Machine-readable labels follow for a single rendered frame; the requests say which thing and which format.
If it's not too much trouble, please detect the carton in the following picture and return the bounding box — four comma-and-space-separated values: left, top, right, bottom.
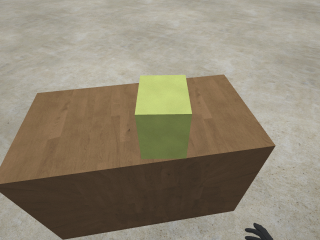
134, 75, 192, 159

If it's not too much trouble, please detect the robot right hand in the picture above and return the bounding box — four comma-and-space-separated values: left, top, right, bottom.
245, 223, 274, 240

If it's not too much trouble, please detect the pedestal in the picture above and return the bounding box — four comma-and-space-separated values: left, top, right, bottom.
0, 74, 276, 240

